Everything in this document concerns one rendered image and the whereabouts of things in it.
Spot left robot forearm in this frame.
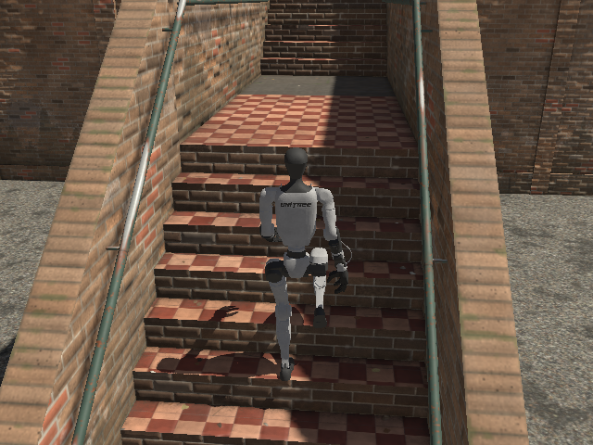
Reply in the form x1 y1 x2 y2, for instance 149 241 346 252
259 225 275 239

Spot robot left upper arm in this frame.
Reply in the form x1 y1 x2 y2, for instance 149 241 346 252
259 187 277 236

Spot robot torso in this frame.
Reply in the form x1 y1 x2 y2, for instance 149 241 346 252
274 184 318 278

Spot left robot hand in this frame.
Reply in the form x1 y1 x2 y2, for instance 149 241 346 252
266 227 283 242

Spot left robot shin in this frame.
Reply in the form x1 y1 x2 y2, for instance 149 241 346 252
275 305 291 368

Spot right robot forearm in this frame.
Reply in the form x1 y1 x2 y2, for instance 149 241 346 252
328 226 347 272

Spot robot right upper arm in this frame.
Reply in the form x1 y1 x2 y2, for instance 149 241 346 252
315 187 337 241

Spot right robot hand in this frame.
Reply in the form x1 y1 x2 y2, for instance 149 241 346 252
327 269 348 294

